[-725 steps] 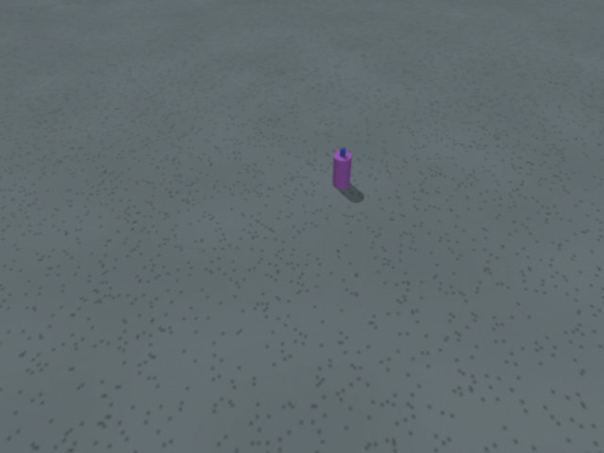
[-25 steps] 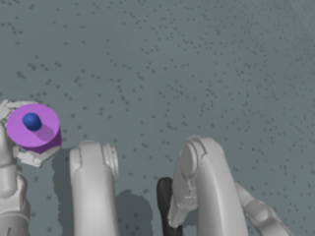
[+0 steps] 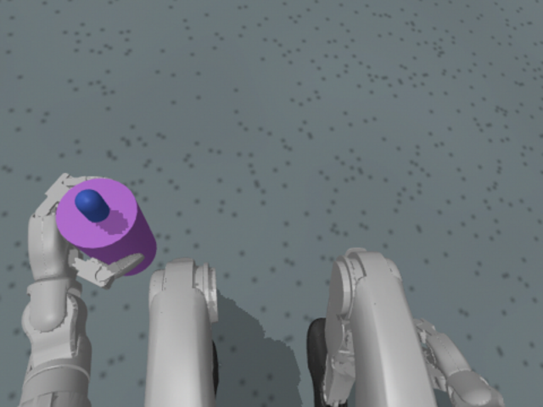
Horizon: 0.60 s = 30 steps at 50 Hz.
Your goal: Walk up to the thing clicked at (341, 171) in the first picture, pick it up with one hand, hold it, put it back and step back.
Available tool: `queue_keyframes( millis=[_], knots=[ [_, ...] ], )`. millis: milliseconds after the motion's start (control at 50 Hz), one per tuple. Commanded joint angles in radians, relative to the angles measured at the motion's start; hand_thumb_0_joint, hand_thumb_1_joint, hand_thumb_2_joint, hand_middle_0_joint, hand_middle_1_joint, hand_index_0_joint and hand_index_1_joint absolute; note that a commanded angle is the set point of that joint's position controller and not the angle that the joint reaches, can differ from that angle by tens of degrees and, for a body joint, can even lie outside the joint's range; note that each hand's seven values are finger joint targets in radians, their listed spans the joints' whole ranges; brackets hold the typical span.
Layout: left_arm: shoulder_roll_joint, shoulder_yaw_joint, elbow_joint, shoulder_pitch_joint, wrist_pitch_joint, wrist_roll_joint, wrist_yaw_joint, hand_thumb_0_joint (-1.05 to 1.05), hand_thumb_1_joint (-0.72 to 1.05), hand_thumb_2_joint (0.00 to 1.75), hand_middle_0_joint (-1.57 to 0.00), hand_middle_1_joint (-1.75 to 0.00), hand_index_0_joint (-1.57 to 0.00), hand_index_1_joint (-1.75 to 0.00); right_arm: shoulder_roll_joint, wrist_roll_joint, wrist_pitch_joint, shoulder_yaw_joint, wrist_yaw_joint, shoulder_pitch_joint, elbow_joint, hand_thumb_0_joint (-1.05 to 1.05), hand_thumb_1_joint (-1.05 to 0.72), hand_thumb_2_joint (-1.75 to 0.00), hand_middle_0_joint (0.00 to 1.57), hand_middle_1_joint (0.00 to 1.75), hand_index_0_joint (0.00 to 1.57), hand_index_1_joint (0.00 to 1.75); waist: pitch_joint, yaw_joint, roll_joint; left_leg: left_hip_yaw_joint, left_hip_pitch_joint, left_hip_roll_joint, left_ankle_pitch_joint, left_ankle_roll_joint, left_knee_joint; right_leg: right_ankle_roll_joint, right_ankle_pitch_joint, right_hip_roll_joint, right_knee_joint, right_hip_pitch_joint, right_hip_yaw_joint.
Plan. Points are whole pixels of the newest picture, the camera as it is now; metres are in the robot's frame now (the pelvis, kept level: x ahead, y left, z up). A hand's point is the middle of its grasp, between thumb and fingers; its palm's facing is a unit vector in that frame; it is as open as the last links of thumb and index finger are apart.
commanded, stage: settle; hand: left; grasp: from the side
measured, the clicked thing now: (111, 229) +0.36 +0.24 -0.05
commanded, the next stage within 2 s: lift in 0.74 s
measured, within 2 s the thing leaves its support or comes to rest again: neither
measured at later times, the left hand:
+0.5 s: hand (91, 215) +0.37 +0.25 +0.00, palm faces +0.19 -0.98 -0.07, open 11.8 cm
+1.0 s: hand (87, 207) +0.37 +0.24 +0.02, palm faces +0.18 -0.98 -0.05, open 11.8 cm
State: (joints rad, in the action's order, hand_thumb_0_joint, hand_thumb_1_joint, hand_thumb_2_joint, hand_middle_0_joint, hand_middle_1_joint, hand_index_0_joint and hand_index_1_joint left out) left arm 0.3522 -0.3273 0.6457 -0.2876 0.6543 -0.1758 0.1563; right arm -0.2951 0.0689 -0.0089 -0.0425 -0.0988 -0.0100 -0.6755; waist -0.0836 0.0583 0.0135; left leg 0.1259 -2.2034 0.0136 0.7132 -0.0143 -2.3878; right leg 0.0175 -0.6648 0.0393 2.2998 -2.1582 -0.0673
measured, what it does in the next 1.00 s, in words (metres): rises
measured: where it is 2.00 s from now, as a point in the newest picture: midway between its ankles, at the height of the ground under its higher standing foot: (265, 401)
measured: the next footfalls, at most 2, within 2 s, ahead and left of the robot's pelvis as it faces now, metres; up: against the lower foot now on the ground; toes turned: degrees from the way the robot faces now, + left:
none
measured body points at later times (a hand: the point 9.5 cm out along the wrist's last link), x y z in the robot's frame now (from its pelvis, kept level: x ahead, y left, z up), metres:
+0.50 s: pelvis +0.01 +0.00 +0.04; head +0.20 +0.04 +0.44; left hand +0.35 +0.30 +0.00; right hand +0.20 -0.26 -0.09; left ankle +0.08 +0.13 -0.31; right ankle +0.11 -0.13 -0.31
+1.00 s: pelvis +0.01 +0.00 +0.06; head +0.20 +0.04 +0.46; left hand +0.35 +0.29 +0.03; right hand +0.19 -0.26 -0.07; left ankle +0.08 +0.13 -0.31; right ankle +0.11 -0.13 -0.31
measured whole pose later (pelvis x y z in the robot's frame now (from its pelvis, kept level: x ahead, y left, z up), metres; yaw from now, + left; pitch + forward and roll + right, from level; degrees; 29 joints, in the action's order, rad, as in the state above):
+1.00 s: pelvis +0.01 +0.00 +0.06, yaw +2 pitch +33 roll -4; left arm 0.30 -0.36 0.64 -0.32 0.59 -0.19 0.23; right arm -0.29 0.04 0.04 0.01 -0.05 -0.05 -0.66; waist -0.15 0.05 0.00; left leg 0.08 -2.06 0.02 0.71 -0.02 -2.20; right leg 0.01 -0.68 0.05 2.15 -2.04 -0.04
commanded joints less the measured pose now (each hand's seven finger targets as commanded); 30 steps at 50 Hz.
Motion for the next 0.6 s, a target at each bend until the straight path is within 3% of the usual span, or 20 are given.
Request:
queue_keyframes(
  millis=[0, 40, 80, 200, 240, 280, 320, 340, 360, 380, 440, 460, 500, 520, 540, 580],
  knots=[
    [0.217, -0.094, -0.323, -0.262, 0.095, -0.048, 0.016, 0.00, -0.08, 1.25, -1.25, -1.40, -1.24, -1.43, -0.204, -0.011, 0.036, 0.096, 0.031, -0.072, 0.081, 0.00, -0.92, -0.91, 0.20, 0.30, 0.20, 0.30, -0.703, -0.015, -0.144, -0.084, 0.412, -0.018, -0.132, 0.035, 0.320, -0.050, 0.153, -0.041, -0.264, 0.413, -0.004],
    [0.163, -0.077, -0.238, -0.190, 0.080, -0.044, 0.023, 0.00, -0.08, 1.25, -1.24, -1.39, -1.23, -1.42, -0.205, -0.015, 0.039, 0.100, 0.034, -0.068, 0.086, 0.00, -0.92, -0.91, 0.20, 0.30, 0.20, 0.30, -0.667, -0.009, -0.128, -0.076, 0.431, -0.016, -0.155, 0.033, 0.338, -0.052, 0.167, -0.041, -0.262, 0.389, -0.016],
    [0.201, -0.105, -0.310, -0.262, 0.088, -0.046, 0.022, 0.00, -0.07, 1.26, -1.25, -1.39, -1.24, -1.43, -0.201, -0.017, 0.041, 0.105, 0.039, -0.072, 0.087, 0.00, -0.91, -0.91, 0.20, 0.30, 0.20, 0.30, -0.688, -0.020, -0.152, -0.075, 0.455, -0.016, -0.139, 0.030, 0.358, -0.056, 0.149, -0.038, -0.271, 0.381, -0.012],
    [0.140, -0.074, -0.262, -0.236, 0.076, -0.053, 0.047, 0.00, -0.04, 1.28, -1.26, -1.40, -1.25, -1.43, -0.197, -0.021, 0.057, 0.112, 0.045, -0.062, 0.094, 0.00, -0.91, -0.91, 0.20, 0.30, 0.20, 0.30, -0.660, -0.009, -0.144, -0.073, 0.481, -0.016, -0.119, 0.029, 0.396, -0.058, 0.127, -0.034, -0.297, 0.369, -0.011],
    [0.183, -0.107, -0.297, -0.262, 0.078, -0.051, 0.046, 0.00, -0.04, 1.29, -1.27, -1.40, -1.26, -1.44, -0.196, -0.019, 0.059, 0.118, 0.048, -0.079, 0.089, 0.00, -0.91, -0.91, 0.20, 0.30, 0.20, 0.30, -0.695, -0.019, -0.145, -0.081, 0.499, -0.015, -0.139, 0.030, 0.392, -0.056, 0.142, -0.034, -0.308, 0.399, -0.003],
    [0.197, -0.100, -0.326, -0.275, 0.076, -0.039, 0.046, 0.00, -0.02, 1.29, -1.26, -1.40, -1.25, -1.43, -0.193, -0.015, 0.060, 0.117, 0.050, -0.088, 0.083, 0.00, -0.91, -0.91, 0.20, 0.30, 0.20, 0.30, -0.711, -0.023, -0.160, -0.086, 0.518, -0.015, -0.162, 0.028, 0.397, -0.056, 0.158, -0.034, -0.311, 0.419, 0.002],
    [0.130, -0.069, -0.251, -0.227, 0.060, -0.045, 0.051, 0.00, -0.02, 1.30, -1.27, -1.41, -1.26, -1.44, -0.186, -0.018, 0.063, 0.114, 0.050, -0.078, 0.089, 0.00, -0.91, -0.90, 0.20, 0.30, 0.20, 0.30, -0.682, -0.006, -0.137, -0.084, 0.511, -0.018, -0.164, 0.030, 0.406, -0.056, 0.161, -0.033, -0.320, 0.412, -0.001],
    [0.131, -0.075, -0.274, -0.256, 0.062, -0.053, 0.052, 0.00, -0.02, 1.30, -1.27, -1.41, -1.26, -1.44, -0.191, -0.019, 0.066, 0.117, 0.050, -0.083, 0.087, 0.00, -0.91, -0.91, 0.20, 0.30, 0.20, 0.30, -0.684, -0.005, -0.138, -0.080, 0.513, -0.017, -0.168, 0.030, 0.408, -0.057, 0.168, -0.032, -0.318, 0.408, -0.002],
    [0.171, -0.103, -0.323, -0.297, 0.068, -0.052, 0.046, 0.00, -0.03, 1.30, -1.26, -1.40, -1.25, -1.43, -0.190, -0.019, 0.067, 0.118, 0.052, -0.087, 0.083, 0.00, -0.91, -0.91, 0.20, 0.30, 0.20, 0.30, -0.713, -0.018, -0.157, -0.080, 0.537, -0.017, -0.173, 0.028, 0.412, -0.059, 0.170, -0.032, -0.319, 0.409, 0.000],
    [0.157, -0.098, -0.253, -0.245, 0.061, -0.048, 0.047, 0.00, -0.04, 1.30, -1.26, -1.40, -1.24, -1.43, -0.194, -0.021, 0.065, 0.117, 0.053, -0.085, 0.086, 0.00, -0.91, -0.91, 0.20, 0.30, 0.20, 0.30, -0.692, -0.019, -0.150, -0.075, 0.541, -0.018, -0.179, 0.026, 0.422, -0.060, 0.169, -0.030, -0.317, 0.404, -0.002],
    [0.169, -0.104, -0.287, -0.260, 0.066, -0.043, 0.049, 0.00, -0.02, 1.31, -1.25, -1.39, -1.24, -1.43, -0.188, -0.018, 0.065, 0.119, 0.053, -0.092, 0.087, 0.00, -0.91, -0.91, 0.20, 0.30, 0.20, 0.30, -0.699, -0.017, -0.143, -0.081, 0.539, -0.018, -0.172, 0.029, 0.425, -0.057, 0.162, -0.031, -0.331, 0.427, 0.000],
    [0.137, -0.087, -0.240, -0.227, 0.059, -0.044, 0.053, 0.00, -0.02, 1.31, -1.26, -1.40, -1.25, -1.43, -0.187, -0.020, 0.067, 0.118, 0.054, -0.083, 0.094, 0.00, -0.91, -0.91, 0.20, 0.30, 0.20, 0.30, -0.681, -0.014, -0.118, -0.079, 0.531, -0.019, -0.162, 0.030, 0.434, -0.056, 0.153, -0.030, -0.337, 0.418, -0.002],
    [0.185, -0.114, -0.322, -0.309, 0.070, -0.049, 0.052, 0.00, -0.04, 1.32, -1.27, -1.41, -1.25, -1.44, -0.183, -0.019, 0.070, 0.117, 0.056, -0.095, 0.084, 0.00, -0.91, -0.91, 0.20, 0.30, 0.20, 0.30, -0.709, -0.020, -0.136, -0.087, 0.532, -0.020, -0.154, 0.032, 0.434, -0.055, 0.146, -0.031, -0.347, 0.451, 0.007],
    [0.151, -0.098, -0.256, -0.252, 0.060, -0.051, 0.056, 0.00, -0.05, 1.32, -1.26, -1.41, -1.25, -1.44, -0.183, -0.021, 0.071, 0.117, 0.056, -0.090, 0.086, 0.00, -0.91, -0.91, 0.20, 0.30, 0.20, 0.30, -0.701, -0.019, -0.128, -0.085, 0.548, -0.020, -0.167, 0.031, 0.436, -0.056, 0.155, -0.030, -0.344, 0.439, 0.004],
    [0.148, -0.088, -0.280, -0.286, 0.061, -0.052, 0.059, 0.00, -0.06, 1.31, -1.26, -1.40, -1.25, -1.43, -0.183, -0.021, 0.074, 0.116, 0.056, -0.092, 0.091, 0.00, -0.91, -0.91, 0.20, 0.30, 0.20, 0.30, -0.706, -0.006, -0.138, -0.084, 0.539, -0.020, -0.157, 0.031, 0.437, -0.057, 0.149, -0.030, -0.344, 0.433, 0.002],
    [0.142, -0.098, -0.230, -0.250, 0.057, -0.053, 0.059, 0.00, -0.03, 1.31, -1.24, -1.38, -1.23, -1.42, -0.186, -0.024, 0.075, 0.117, 0.057, -0.090, 0.096, 0.00, -0.91, -0.91, 0.20, 0.30, 0.20, 0.30, -0.685, -0.010, -0.121, -0.081, 0.532, -0.020, -0.154, 0.032, 0.445, -0.056, 0.145, -0.030, -0.350, 0.434, 0.001]
  ],
)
